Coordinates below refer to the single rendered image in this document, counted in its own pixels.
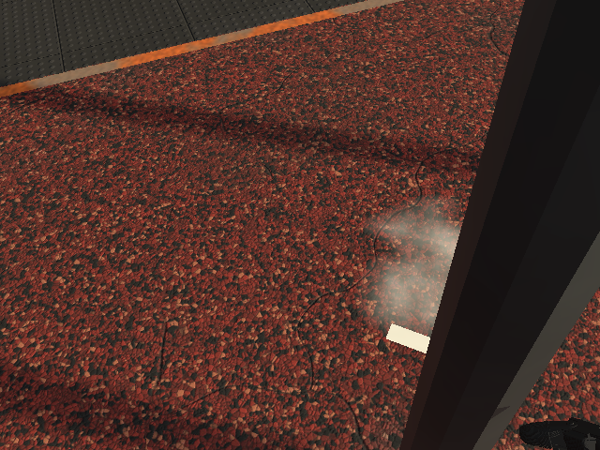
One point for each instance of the right robot hand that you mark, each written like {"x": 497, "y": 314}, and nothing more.
{"x": 574, "y": 434}

